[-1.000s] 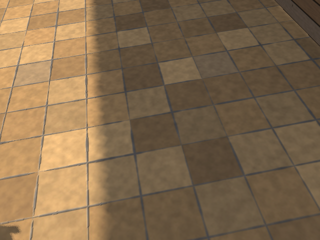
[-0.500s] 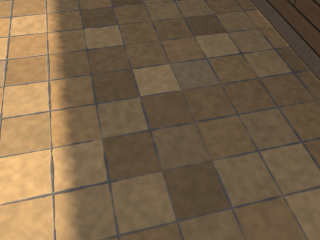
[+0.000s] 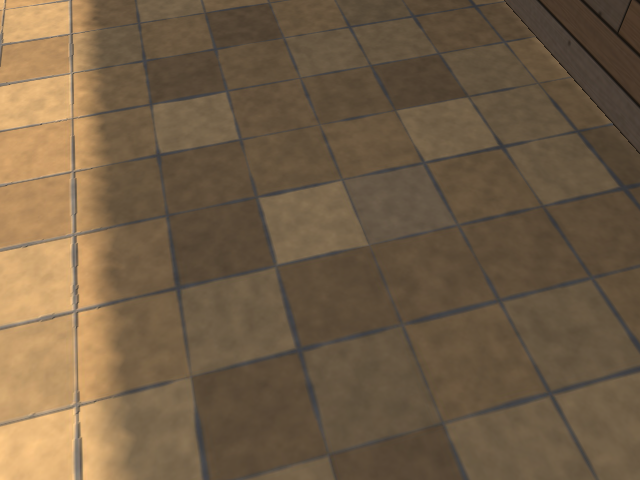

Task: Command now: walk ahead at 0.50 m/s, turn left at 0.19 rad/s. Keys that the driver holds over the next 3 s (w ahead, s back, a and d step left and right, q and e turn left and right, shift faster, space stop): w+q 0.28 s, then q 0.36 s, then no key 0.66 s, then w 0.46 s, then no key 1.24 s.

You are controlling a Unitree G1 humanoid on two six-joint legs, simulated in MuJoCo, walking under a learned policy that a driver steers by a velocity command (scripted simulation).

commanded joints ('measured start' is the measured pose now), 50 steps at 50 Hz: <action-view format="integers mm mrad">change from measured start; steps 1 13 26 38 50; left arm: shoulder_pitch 94 259 116 16 103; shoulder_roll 57 96 105 101 117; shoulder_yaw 9 7 14 16 0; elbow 5 68 -77 -148 -114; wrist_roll -4 -9 1 2 2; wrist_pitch -33 -48 9 103 68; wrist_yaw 7 26 34 39 66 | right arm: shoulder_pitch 86 -304 -95 -31 -53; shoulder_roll -48 -24 -136 -173 -104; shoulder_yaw -14 3 -53 -56 -9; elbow -24 -169 -147 -170 -161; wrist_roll -20 -14 25 -3 5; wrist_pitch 23 36 46 57 68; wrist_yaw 16 47 -13 -13 -26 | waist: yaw -6 68 11 -2 16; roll -61 -75 -43 63 -40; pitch -31 44 -117 -137 -105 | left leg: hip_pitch -140 -311 252 192 70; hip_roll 80 72 238 146 81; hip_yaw -57 90 -268 -273 -279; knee -9 -469 -830 -885 -709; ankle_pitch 54 373 899 545 380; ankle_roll -10 -26 254 136 20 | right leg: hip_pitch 109 295 -309 -278 238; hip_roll -299 -268 -141 -132 -200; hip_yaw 289 -34 150 156 265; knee -306 -324 855 518 -201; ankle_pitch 81 393 -251 -108 79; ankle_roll -96 -22 128 159 61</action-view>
